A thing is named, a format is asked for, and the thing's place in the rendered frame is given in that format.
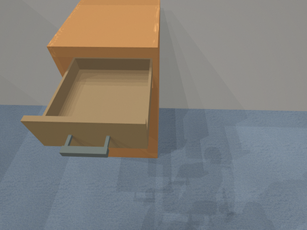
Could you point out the handle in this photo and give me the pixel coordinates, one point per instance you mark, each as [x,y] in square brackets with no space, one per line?
[83,151]

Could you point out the drawer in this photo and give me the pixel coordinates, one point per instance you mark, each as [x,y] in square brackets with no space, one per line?
[98,97]

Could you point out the cabinet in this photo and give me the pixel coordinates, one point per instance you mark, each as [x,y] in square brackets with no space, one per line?
[114,29]

